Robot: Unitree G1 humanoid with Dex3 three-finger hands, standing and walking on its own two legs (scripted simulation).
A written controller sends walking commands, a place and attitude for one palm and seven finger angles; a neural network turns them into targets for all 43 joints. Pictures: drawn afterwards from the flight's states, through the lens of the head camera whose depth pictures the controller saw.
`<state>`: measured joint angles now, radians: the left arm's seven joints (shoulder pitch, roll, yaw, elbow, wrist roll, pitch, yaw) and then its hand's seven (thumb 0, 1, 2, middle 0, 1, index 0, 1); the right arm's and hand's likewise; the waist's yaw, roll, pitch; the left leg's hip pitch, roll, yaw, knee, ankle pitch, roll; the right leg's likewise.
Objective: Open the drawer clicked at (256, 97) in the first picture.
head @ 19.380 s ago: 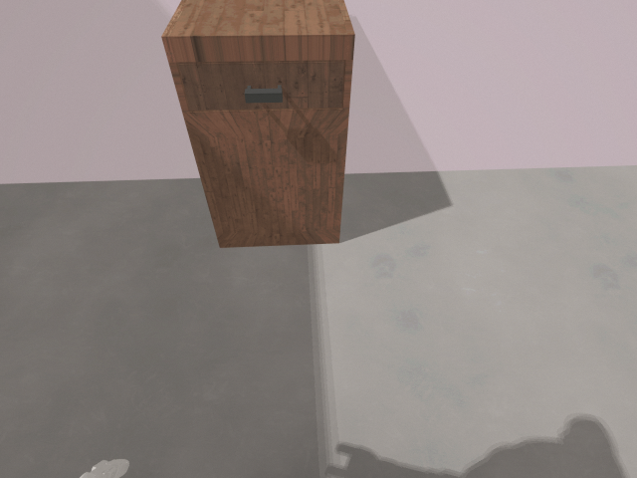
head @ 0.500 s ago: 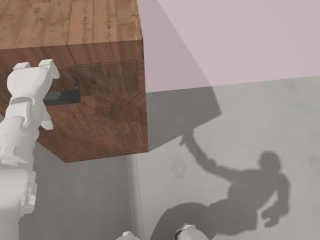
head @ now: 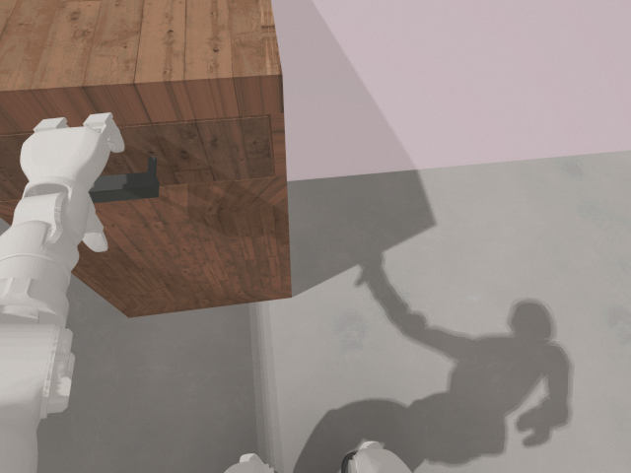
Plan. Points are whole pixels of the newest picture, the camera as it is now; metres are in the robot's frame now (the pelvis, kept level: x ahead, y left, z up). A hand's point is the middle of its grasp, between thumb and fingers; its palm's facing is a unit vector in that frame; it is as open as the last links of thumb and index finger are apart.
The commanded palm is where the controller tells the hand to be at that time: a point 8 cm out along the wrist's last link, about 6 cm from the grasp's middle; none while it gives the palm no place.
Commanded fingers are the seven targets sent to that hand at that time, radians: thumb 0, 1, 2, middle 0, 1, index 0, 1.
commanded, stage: lower the fingers behind the handle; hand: left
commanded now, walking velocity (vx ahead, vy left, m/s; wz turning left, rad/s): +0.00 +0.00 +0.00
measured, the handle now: (122, 176) +0.55 +0.27 -0.03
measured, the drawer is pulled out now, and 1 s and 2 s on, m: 0.00 0.00 0.00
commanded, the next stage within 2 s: lift the fingers back up to retry in 1.70 s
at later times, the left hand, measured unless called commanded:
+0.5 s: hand (100, 194) +0.49 +0.28 +0.01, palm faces -0.08 -0.02 -1.00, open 13.8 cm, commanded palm +0.48 +0.27 +0.06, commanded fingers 0.00 -0.50 0.30 -0.30 -1.20 -0.30 -1.20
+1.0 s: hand (105, 203) +0.49 +0.28 -0.01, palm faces -0.06 -0.01 -1.00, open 13.8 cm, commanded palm +0.48 +0.27 +0.03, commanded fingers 0.00 -0.50 0.30 -0.30 -1.20 -0.30 -1.20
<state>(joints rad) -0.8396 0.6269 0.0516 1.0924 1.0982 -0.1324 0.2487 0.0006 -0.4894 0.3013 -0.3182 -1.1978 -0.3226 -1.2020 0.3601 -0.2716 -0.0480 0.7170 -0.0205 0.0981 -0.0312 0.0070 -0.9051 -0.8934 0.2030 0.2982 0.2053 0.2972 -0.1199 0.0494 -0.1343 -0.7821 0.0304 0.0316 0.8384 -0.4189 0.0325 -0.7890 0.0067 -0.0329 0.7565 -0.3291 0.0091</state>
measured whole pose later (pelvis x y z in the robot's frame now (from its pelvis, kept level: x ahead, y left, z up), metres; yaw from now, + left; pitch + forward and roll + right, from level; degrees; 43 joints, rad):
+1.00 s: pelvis -0.01 +0.01 -0.02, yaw +0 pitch +25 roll -3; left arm -0.86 0.63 0.06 1.13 1.12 -0.15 0.34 0.00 -0.49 0.30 -0.31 -1.24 -0.32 -1.20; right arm 0.34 -0.26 -0.04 0.73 -0.04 0.09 -0.01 0.01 -0.90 -0.89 0.20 0.30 0.21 0.30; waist -0.13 0.05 -0.16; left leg -0.96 0.03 0.02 1.00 -0.48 0.04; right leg -0.96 0.01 -0.04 0.90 -0.38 0.02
